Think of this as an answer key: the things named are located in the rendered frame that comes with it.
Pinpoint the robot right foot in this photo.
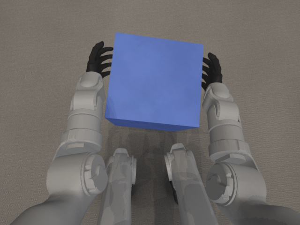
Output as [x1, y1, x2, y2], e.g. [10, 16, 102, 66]
[169, 181, 178, 204]

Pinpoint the carton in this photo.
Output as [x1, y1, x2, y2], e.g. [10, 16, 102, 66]
[105, 32, 203, 131]

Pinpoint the right robot upper arm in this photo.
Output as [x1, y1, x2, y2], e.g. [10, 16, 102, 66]
[205, 162, 300, 225]

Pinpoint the left robot upper arm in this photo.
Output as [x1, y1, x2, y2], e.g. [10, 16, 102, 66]
[10, 152, 108, 225]

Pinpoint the robot left forearm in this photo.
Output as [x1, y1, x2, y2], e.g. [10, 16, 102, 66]
[46, 71, 105, 185]

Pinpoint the robot left hand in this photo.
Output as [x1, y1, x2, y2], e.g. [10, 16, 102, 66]
[86, 41, 113, 78]

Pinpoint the robot right thigh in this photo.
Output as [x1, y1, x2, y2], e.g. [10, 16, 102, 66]
[164, 148, 219, 225]

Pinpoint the robot right forearm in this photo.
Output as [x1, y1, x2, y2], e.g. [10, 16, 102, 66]
[202, 82, 260, 173]

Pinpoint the robot right hand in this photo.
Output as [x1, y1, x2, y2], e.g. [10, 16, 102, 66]
[202, 53, 222, 91]

